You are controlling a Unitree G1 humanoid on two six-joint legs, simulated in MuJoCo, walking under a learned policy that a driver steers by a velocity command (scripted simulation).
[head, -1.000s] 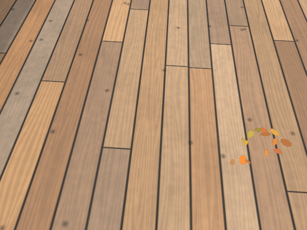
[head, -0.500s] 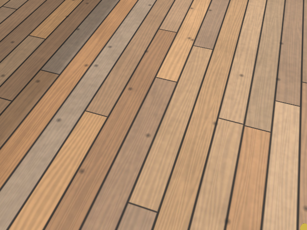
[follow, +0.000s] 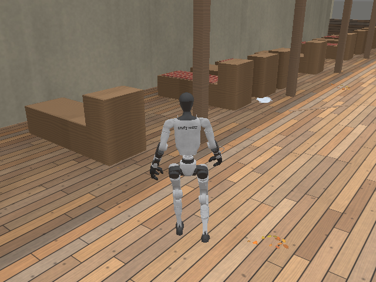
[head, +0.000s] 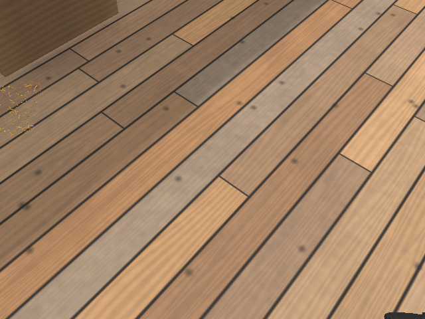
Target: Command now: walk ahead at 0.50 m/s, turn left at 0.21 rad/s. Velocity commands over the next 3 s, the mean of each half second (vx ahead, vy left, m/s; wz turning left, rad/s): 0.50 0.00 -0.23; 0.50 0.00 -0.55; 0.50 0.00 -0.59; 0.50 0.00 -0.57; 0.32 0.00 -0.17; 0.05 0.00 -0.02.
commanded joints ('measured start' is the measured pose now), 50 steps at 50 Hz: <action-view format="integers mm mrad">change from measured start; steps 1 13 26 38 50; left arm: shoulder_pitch -72 -185 159 19 27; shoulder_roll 123 25 188 150 132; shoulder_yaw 16 -2 62 50 29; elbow -100 -116 -163 -194 -246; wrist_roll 4 10 12 8 2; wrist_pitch -44 11 21 33 41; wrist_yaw -2 -22 -30 18 18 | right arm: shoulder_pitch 150 145 142 -85 190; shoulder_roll -119 -121 -125 -52 -135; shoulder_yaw -35 -26 -5 21 -30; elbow -9 88 45 -16 30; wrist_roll -9 -30 2 -26 -22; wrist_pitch -23 -70 -89 -66 -68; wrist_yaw -8 -37 -30 -35 -33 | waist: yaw -86 -91 100 18 -123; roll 44 48 -118 -73 126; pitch -170 -7 -431 -87 -162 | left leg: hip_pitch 491 348 -324 -35 565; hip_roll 307 228 19 65 395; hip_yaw -427 23 -178 -71 -593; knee -319 -506 838 21 -330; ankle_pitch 138 275 -340 243 -309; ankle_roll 199 88 -87 -172 96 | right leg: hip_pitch -473 -399 673 -47 -556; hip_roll -74 -29 -244 4 48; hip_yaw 87 75 772 262 172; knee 94 -427 -804 -875 186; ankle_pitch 117 658 244 485 50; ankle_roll -26 5 -407 -240 -17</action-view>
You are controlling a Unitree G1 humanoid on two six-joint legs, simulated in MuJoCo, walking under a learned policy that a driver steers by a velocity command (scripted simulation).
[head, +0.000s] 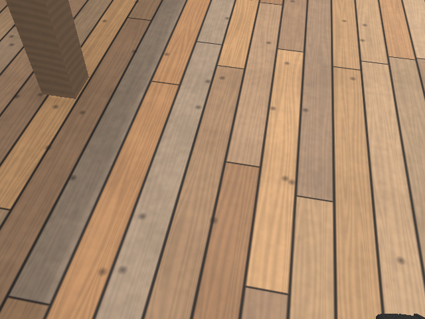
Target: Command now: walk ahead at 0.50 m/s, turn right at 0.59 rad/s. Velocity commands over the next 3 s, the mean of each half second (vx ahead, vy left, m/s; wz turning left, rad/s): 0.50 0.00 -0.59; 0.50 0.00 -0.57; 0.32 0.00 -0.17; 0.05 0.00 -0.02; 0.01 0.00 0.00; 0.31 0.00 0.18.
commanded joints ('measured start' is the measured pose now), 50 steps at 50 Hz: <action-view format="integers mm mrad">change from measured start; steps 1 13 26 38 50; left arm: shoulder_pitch -87 -268 13 -10 -29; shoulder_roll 122 13 161 157 120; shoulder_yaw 27 2 59 52 23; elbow -124 -173 -132 -83 -82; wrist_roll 12 8 9 7 6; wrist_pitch -16 -4 -31 -23 -17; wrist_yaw -2 -46 -42 7 11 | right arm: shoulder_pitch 154 144 54 -160 144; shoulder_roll -132 -180 -172 -90 -134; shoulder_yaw -44 -58 -27 -3 -42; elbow -13 84 -10 -46 17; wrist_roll -4 5 39 5 1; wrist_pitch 12 18 -31 7 8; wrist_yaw -10 -23 -6 7 13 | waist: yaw -103 -106 51 30 -97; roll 127 104 -19 -34 110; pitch -32 53 -150 8 -51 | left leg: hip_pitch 435 376 -386 -56 493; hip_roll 334 271 95 38 327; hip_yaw -439 64 -85 -47 -522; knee -295 -400 737 32 -297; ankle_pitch -201 217 -225 268 -253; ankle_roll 165 148 2 -80 180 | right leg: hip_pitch -475 -377 506 37 -438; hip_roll -117 -163 -326 -156 -81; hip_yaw -22 -126 425 131 7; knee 213 -281 -772 -813 209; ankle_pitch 106 489 239 411 79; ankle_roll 15 30 -310 -202 8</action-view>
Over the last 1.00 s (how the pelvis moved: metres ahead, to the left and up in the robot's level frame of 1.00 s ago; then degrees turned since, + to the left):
0.59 -0.09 0.00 -29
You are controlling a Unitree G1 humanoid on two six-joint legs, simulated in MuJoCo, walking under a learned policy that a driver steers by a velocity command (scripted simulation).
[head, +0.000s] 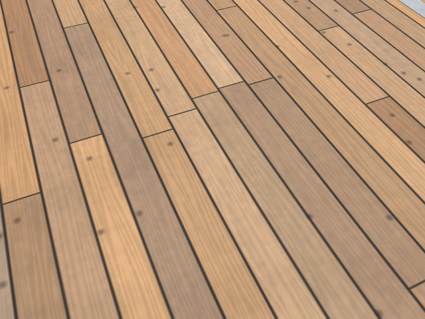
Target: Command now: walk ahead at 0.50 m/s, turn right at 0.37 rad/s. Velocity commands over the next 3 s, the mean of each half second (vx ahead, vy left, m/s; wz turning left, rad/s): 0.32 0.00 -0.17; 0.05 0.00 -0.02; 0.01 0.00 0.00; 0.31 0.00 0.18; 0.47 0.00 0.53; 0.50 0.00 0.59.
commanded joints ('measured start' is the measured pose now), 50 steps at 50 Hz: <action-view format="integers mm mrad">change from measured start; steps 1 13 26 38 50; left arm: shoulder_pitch -86 -282 -301 -238 -211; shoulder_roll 117 19 70 31 33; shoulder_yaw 26 -11 0 -11 -5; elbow -104 -138 -66 58 191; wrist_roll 16 24 61 46 32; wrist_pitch -24 -47 -11 10 22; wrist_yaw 1 -39 -35 -1 7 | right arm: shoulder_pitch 128 202 236 78 105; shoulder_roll -110 -176 -95 -85 -81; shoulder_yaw -34 -37 -5 3 11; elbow -10 93 127 138 212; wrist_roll -6 21 2 -21 -1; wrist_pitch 8 34 128 105 94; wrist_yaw -4 -24 -61 -59 -60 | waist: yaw -86 -95 -92 -27 -44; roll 91 128 -107 143 30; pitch -13 -25 -112 27 -36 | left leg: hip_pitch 379 287 53 41 178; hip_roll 312 226 119 132 99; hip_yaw -440 -56 -36 -71 -31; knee -292 -301 369 -177 -113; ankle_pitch -141 512 -297 -219 103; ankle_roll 174 146 -110 -12 -20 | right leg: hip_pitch -438 -168 1 70 150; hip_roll -110 -98 -275 -90 -99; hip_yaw -4 -149 56 -102 -110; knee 127 -488 -808 -684 -641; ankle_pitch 115 499 589 180 501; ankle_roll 12 35 -191 -5 -12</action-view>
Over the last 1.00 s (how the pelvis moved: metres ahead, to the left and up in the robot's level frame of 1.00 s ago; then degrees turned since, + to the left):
0.54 -0.13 0.00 -35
